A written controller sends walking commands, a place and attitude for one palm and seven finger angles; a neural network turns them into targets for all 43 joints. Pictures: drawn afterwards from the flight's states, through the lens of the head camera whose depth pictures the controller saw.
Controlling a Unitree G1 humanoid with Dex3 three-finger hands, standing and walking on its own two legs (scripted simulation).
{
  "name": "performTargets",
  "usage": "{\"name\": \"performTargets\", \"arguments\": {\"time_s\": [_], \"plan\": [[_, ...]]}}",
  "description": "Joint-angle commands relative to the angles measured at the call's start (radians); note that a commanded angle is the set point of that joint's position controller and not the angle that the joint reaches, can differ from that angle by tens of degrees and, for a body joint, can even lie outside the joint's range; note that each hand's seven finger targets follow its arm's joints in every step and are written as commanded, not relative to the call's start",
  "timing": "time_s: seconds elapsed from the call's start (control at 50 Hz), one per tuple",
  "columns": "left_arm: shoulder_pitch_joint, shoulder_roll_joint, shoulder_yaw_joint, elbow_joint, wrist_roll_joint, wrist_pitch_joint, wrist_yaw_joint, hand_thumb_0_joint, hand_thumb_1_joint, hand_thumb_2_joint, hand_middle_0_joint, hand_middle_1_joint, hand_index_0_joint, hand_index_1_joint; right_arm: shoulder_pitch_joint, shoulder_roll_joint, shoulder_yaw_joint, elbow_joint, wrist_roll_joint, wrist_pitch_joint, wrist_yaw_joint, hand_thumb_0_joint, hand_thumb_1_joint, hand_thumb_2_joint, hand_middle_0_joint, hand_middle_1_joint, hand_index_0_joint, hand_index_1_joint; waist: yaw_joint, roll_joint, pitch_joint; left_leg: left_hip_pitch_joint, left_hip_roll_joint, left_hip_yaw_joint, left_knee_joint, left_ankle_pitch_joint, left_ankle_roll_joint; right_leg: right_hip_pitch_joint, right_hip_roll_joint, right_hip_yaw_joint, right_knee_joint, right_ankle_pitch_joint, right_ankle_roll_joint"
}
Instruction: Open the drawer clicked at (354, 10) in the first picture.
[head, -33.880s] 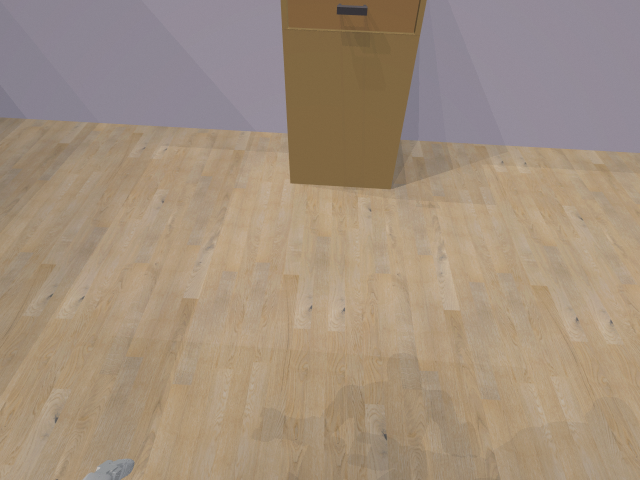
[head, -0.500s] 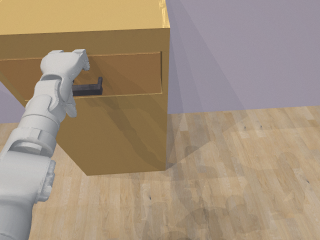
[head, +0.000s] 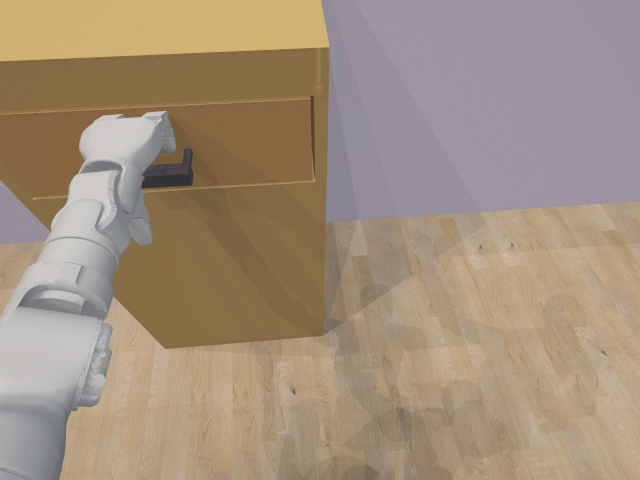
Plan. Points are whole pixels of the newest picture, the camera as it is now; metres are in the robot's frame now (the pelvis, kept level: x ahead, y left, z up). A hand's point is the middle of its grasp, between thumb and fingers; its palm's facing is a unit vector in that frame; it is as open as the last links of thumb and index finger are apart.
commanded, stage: lower the fingers behind the handle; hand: left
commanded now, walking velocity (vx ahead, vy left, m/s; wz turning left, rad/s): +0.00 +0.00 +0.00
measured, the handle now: (156, 166) +0.54 +0.22 +0.06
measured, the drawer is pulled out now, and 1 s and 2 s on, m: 0.00 0.00 0.00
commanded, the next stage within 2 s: lift the hand off the handle in 1.28 s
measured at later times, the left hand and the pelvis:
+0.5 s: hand (147, 188) +0.49 +0.22 +0.07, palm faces -0.07 +0.00 -1.00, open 13.8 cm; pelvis -0.01 +0.00 -0.01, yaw +1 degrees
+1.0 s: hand (151, 191) +0.49 +0.22 +0.06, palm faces -0.02 +0.02 -1.00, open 13.8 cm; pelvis -0.01 +0.00 -0.01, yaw +0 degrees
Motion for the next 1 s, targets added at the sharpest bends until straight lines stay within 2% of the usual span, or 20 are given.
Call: {"name": "performTargets", "arguments": {"time_s": [0.0, 0.08, 0.12, 0.16, 0.18, 0.24, 0.26, 0.32, 0.4, 0.44, 0.5, 0.54, 0.6, 0.62, 0.72, 0.76, 0.84, 0.86, 0.96, 0.98], "plan": [[-0.427, 0.330, 0.141, -0.306, 0.011, -0.108, 0.056, 0.000, -0.500, 0.300, -0.300, -1.200, -0.300, -1.200, 0.075, -0.148, -0.058, -0.092, -0.008, -0.029, -0.021, 0.000, -0.900, -0.900, 0.200, 0.300, 0.200, 0.300, 0.034, 0.003, -0.405, 0.167, -0.048, -0.014, -0.010, 0.428, 0.032, 0.228, 0.033, 0.002, -0.022, 0.408, -0.029], [-0.384, 0.313, 0.165, -0.340, 0.022, -0.137, 0.138, 0.000, -0.500, 0.300, -0.300, -1.200, -0.300, -1.200, 0.089, -0.138, -0.072, -0.083, -0.013, -0.045, -0.005, 0.000, -0.900, -0.900, 0.200, 0.300, 0.200, 0.300, 0.040, 0.043, -0.435, 0.195, -0.042, -0.019, 0.020, 0.493, 0.022, 0.180, 0.044, -0.008, 0.006, 0.405, -0.030], [-0.388, 0.325, 0.174, -0.311, 0.028, -0.116, 0.180, 0.000, -0.500, 0.300, -0.300, -1.200, -0.300, -1.200, 0.092, -0.142, -0.073, -0.069, -0.013, -0.047, 0.000, 0.000, -0.900, -0.900, 0.200, 0.300, 0.200, 0.300, 0.030, 0.038, -0.432, 0.169, -0.042, -0.015, 0.023, 0.466, 0.020, 0.172, 0.043, -0.009, 0.009, 0.396, -0.027], [-0.419, 0.267, 0.122, -0.265, 0.033, -0.076, 0.210, 0.000, -0.500, 0.300, -0.300, -1.200, -0.300, -1.200, 0.098, -0.144, -0.073, -0.051, -0.011, -0.053, 0.008, 0.000, -0.900, -0.900, 0.200, 0.300, 0.200, 0.300, 0.007, 0.031, -0.397, 0.156, -0.041, -0.015, 0.018, 0.418, 0.018, 0.134, 0.046, -0.017, 0.003, 0.355, -0.028], [-0.427, 0.273, 0.122, -0.250, 0.035, -0.056, 0.219, 0.000, -0.500, 0.300, -0.300, -1.200, -0.300, -1.200, 0.101, -0.149, -0.075, -0.046, -0.007, -0.055, 0.010, 0.000, -0.900, -0.900, 0.200, 0.300, 0.200, 0.300, 0.004, 0.034, -0.387, 0.151, -0.041, -0.016, 0.013, 0.400, 0.016, 0.123, 0.047, -0.018, 0.000, 0.337, -0.028], [-0.494, 0.202, 0.042, -0.228, 0.035, -0.013, 0.213, 0.000, -0.500, 0.300, -0.300, -1.200, -0.300, -1.200, 0.112, -0.153, -0.078, -0.032, -0.005, -0.056, 0.010, 0.000, -0.900, -0.900, 0.200, 0.300, 0.200, 0.300, -0.035, 0.028, -0.394, 0.177, -0.043, -0.015, 0.017, 0.372, 0.023, 0.099, 0.046, -0.016, -0.019, 0.318, -0.024], [-0.512, 0.222, 0.054, -0.225, 0.036, -0.008, 0.205, 0.000, -0.500, 0.300, -0.300, -1.200, -0.300, -1.200, 0.116, -0.156, -0.079, -0.024, -0.006, -0.058, 0.007, 0.000, -0.900, -0.900, 0.200, 0.300, 0.200, 0.300, -0.034, 0.025, -0.407, 0.181, -0.042, -0.019, 0.017, 0.370, 0.024, 0.102, 0.045, -0.016, -0.016, 0.316, -0.024], [-0.514, 0.187, 0.022, -0.230, 0.019, -0.019, 0.164, 0.000, -0.500, 0.300, -0.300, -1.200, -0.300, -1.200, 0.119, -0.152, -0.079, -0.028, -0.012, -0.057, -0.005, 0.000, -0.900, -0.900, 0.200, 0.300, 0.200, 0.300, -0.043, 0.029, -0.446, 0.214, -0.045, -0.022, 0.026, 0.390, 0.030, 0.111, 0.044, -0.011, -0.017, 0.339, -0.022], [-0.446, 0.223, 0.061, -0.177, 0.015, -0.045, 0.130, 0.000, -0.500, 0.300, -0.300, -1.200, -0.300, -1.200, 0.123, -0.156, -0.072, -0.029, -0.016, -0.051, -0.012, 0.000, -0.900, -0.900, 0.200, 0.300, 0.200, 0.300, -0.026, -0.004, -0.402, 0.171, -0.045, -0.026, 0.027, 0.389, 0.029, 0.109, 0.043, -0.014, -0.011, 0.339, -0.025], [-0.411, 0.208, 0.058, -0.159, 0.019, -0.057, 0.133, 0.000, -0.500, 0.300, -0.300, -1.200, -0.300, -1.200, 0.123, -0.150, -0.066, -0.037, -0.014, -0.050, -0.010, 0.000, -0.900, -0.900, 0.200, 0.300, 0.200, 0.300, -0.016, -0.003, -0.376, 0.140, -0.045, -0.025, 0.028, 0.379, 0.027, 0.096, 0.043, -0.017, 0.001, 0.333, -0.026], [-0.359, 0.255, 0.106, -0.110, 0.035, -0.058, 0.153, 0.000, -0.500, 0.300, -0.300, -1.200, -0.300, -1.200, 0.120, -0.157, -0.062, -0.045, -0.014, -0.046, -0.007, 0.000, -0.900, -0.900, 0.200, 0.300, 0.200, 0.300, -0.001, -0.032, -0.340, 0.088, -0.043, -0.019, 0.030, 0.362, 0.024, 0.092, 0.043, -0.018, 0.010, 0.321, -0.028], [-0.388, 0.235, 0.085, -0.128, 0.043, -0.058, 0.175, 0.000, -0.500, 0.300, -0.300, -1.200, -0.300, -1.200, 0.123, -0.152, -0.061, -0.054, -0.013, -0.049, -0.003, 0.000, -0.900, -0.900, 0.200, 0.300, 0.200, 0.300, -0.005, -0.015, -0.339, 0.069, -0.043, -0.016, 0.035, 0.346, 0.023, 0.078, 0.043, -0.016, 0.020, 0.314, -0.026], [-0.349, 0.219, 0.087, -0.118, 0.062, -0.041, 0.199, 0.000, -0.500, 0.300, -0.300, -1.200, -0.300, -1.200, 0.137, -0.152, -0.073, -0.050, -0.017, -0.052, 0.007, 0.000, -0.900, -0.900, 0.200, 0.300, 0.200, 0.300, 0.000, -0.014, -0.395, 0.094, -0.039, -0.015, 0.053, 0.401, 0.022, 0.082, 0.047, -0.018, 0.032, 0.343, -0.029], [-0.366, 0.192, 0.057, -0.129, 0.057, -0.038, 0.199, 0.000, -0.500, 0.300, -0.300, -1.200, -0.300, -1.200, 0.142, -0.153, -0.071, -0.052, -0.016, -0.051, 0.009, 0.000, -0.900, -0.900, 0.200, 0.300, 0.200, 0.300, -0.011, -0.009, -0.394, 0.097, -0.038, -0.015, 0.054, 0.398, 0.021, 0.069, 0.047, -0.019, 0.033, 0.342, -0.027], [-0.361, 0.236, 0.089, -0.076, 0.047, -0.001, 0.212, 0.000, -0.500, 0.300, -0.300, -1.200, -0.300, -1.200, 0.149, -0.159, -0.071, -0.040, -0.015, -0.046, 0.006, 0.000, -0.900, -0.900, 0.200, 0.300, 0.200, 0.300, -0.015, -0.031, -0.391, 0.065, -0.039, -0.011, 0.051, 0.353, 0.023, 0.079, 0.044, -0.015, 0.031, 0.323, -0.021], [-0.358, 0.210, 0.066, -0.066, 0.048, 0.012, 0.209, 0.000, -0.500, 0.300, -0.300, -1.200, -0.300, -1.200, 0.146, -0.157, -0.068, -0.041, -0.013, -0.046, 0.007, 0.000, -0.900, -0.900, 0.200, 0.300, 0.200, 0.300, -0.016, -0.027, -0.376, 0.061, -0.039, -0.009, 0.048, 0.334, 0.023, 0.066, 0.044, -0.018, 0.026, 0.306, -0.021], [-0.319, 0.226, 0.072, -0.034, 0.048, 0.023, 0.197, 0.000, -0.500, 0.300, -0.300, -1.200, -0.300, -1.200, 0.143, -0.161, -0.063, -0.048, -0.011, -0.039, 0.006, 0.000, -0.900, -0.900, 0.200, 0.300, 0.200, 0.300, -0.009, -0.036, -0.357, 0.030, -0.041, -0.004, 0.046, 0.300, 0.024, 0.074, 0.043, -0.012, 0.022, 0.292, -0.020], [-0.311, 0.212, 0.054, 0.000, 0.054, 0.028, 0.192, 0.000, -0.500, 0.300, -0.300, -1.200, -0.300, -1.200, 0.141, -0.160, -0.061, -0.045, -0.010, -0.038, 0.003, 0.000, -0.900, -0.900, 0.200, 0.300, 0.200, 0.300, -0.022, -0.054, -0.317, 0.013, -0.041, -0.005, 0.045, 0.273, 0.024, 0.054, 0.042, -0.015, 0.018, 0.271, -0.019], [-0.326, 0.264, 0.085, -0.022, 0.053, 0.016, 0.180, 0.000, -0.500, 0.300, -0.300, -1.200, -0.300, -1.200, 0.142, -0.163, -0.059, -0.055, -0.009, -0.041, -0.004, 0.000, -0.900, -0.900, 0.200, 0.300, 0.200, 0.300, -0.011, -0.049, -0.347, 0.007, -0.040, -0.005, 0.045, 0.265, 0.026, 0.072, 0.040, -0.008, 0.024, 0.266, -0.018], [-0.336, 0.247, 0.069, -0.028, 0.055, 0.013, 0.178, 0.000, -0.500, 0.300, -0.300, -1.200, -0.300, -1.200, 0.143, -0.162, -0.058, -0.061, -0.008, -0.040, -0.005, 0.000, -0.900, -0.900, 0.200, 0.300, 0.200, 0.300, -0.016, -0.047, -0.350, 0.012, -0.040, -0.007, 0.043, 0.258, 0.025, 0.062, 0.041, -0.010, 0.024, 0.252, -0.019]]}}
